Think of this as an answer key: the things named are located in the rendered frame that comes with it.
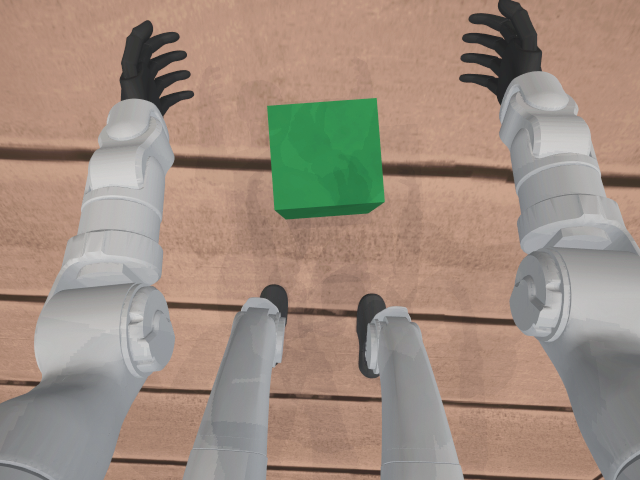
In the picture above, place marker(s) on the left robot forearm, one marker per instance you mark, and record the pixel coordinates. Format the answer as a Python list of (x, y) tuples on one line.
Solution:
[(122, 208)]

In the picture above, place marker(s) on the robot right hand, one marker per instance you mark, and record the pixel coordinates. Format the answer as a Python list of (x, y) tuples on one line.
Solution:
[(518, 50)]

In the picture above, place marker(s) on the left robot thigh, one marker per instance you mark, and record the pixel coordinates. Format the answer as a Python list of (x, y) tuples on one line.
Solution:
[(231, 443)]

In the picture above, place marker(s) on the robot right upper arm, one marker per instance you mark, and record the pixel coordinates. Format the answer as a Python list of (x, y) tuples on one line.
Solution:
[(583, 306)]

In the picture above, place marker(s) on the robot thigh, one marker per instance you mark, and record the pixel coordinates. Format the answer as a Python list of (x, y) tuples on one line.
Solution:
[(416, 439), (231, 443)]

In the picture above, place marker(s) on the right robot forearm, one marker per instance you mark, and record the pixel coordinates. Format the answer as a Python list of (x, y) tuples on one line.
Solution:
[(556, 174)]

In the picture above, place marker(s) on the robot left hand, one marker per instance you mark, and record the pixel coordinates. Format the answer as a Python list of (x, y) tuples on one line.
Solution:
[(139, 71)]

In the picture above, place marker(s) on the right robot thigh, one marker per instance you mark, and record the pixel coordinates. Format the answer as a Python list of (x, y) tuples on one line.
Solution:
[(416, 439)]

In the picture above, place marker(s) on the robot left upper arm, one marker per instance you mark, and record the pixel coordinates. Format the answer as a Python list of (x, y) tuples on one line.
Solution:
[(96, 346)]

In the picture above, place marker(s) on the carton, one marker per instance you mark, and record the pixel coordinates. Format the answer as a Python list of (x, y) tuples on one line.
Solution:
[(325, 158)]

